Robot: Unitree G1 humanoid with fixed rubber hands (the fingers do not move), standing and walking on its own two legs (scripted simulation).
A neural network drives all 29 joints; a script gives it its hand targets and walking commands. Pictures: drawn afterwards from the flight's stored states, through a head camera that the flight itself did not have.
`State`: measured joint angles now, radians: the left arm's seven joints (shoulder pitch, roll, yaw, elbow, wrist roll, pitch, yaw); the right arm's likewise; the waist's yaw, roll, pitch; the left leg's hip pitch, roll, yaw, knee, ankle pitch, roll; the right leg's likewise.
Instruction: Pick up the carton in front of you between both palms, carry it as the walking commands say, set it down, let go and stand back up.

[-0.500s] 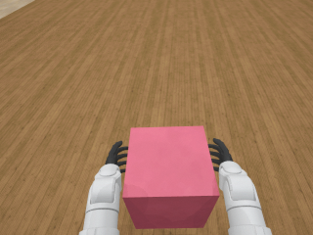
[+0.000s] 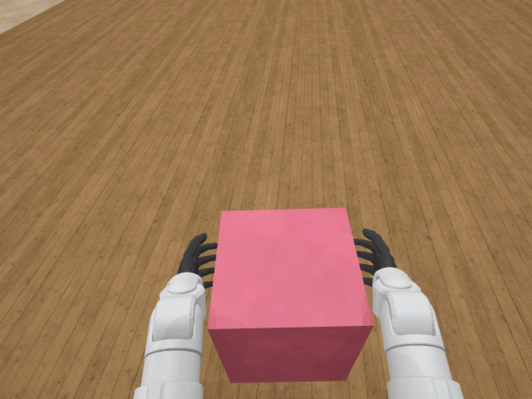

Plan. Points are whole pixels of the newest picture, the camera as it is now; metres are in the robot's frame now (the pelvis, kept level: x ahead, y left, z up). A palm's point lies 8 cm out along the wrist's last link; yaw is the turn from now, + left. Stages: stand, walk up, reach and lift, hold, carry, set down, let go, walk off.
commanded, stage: carry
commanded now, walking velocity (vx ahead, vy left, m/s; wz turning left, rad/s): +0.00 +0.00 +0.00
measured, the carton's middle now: (285, 299) +0.29 +0.00 -0.05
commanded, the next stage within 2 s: hold in 0.44 s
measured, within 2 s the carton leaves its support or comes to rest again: neither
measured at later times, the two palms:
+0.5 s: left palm (193, 287) +0.27 +0.14 +0.04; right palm (390, 282) +0.27 -0.16 +0.04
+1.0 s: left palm (193, 282) +0.28 +0.14 +0.04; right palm (398, 303) +0.23 -0.15 +0.05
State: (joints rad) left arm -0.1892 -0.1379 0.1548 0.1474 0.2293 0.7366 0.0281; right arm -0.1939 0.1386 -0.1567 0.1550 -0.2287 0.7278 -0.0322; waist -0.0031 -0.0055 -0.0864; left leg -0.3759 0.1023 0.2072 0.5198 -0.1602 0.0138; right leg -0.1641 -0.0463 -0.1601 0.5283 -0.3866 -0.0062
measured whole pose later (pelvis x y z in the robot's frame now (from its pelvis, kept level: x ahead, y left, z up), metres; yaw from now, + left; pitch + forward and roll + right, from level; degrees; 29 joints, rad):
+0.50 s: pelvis -0.01 -0.01 +0.00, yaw -1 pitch -2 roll +1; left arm -0.17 -0.14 0.15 0.11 0.23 0.74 0.03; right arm -0.19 0.14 -0.15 0.16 -0.23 0.70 -0.02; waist 0.01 -0.03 -0.01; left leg -0.29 0.06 0.12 0.45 -0.12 0.00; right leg -0.11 -0.02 -0.09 0.50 -0.33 -0.02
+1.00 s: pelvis -0.03 +0.04 +0.01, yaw -9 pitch -7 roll +0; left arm -0.24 -0.15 0.19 0.21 0.29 0.73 0.02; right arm -0.27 0.15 -0.23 0.30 -0.27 0.66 0.01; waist 0.01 -0.05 0.04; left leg -0.16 0.00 -0.01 0.36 -0.09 0.00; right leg -0.02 -0.01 0.09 0.40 -0.26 0.02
